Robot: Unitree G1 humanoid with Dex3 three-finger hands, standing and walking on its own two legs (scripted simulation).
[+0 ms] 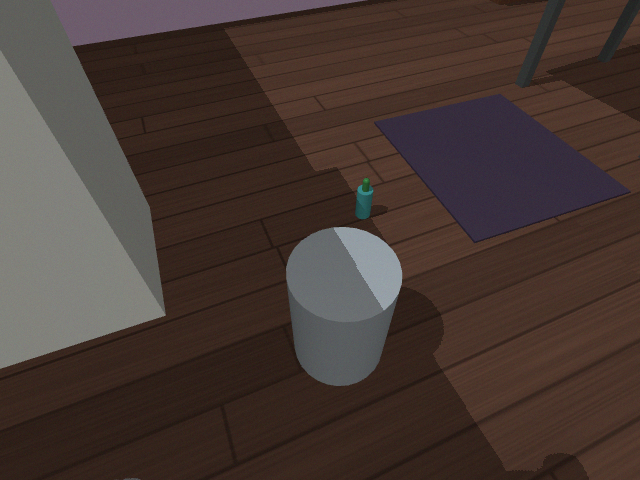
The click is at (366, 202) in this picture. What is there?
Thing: necked bottle
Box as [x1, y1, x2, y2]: [355, 178, 372, 218]
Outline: 367,178 363,179 363,184 360,185 357,189 355,214 359,218 366,218 369,215 372,188 369,185 369,180
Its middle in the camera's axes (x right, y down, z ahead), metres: +0.19 -0.17 +1.66
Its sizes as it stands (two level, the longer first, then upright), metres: 0.068 0.068 0.209
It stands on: the floor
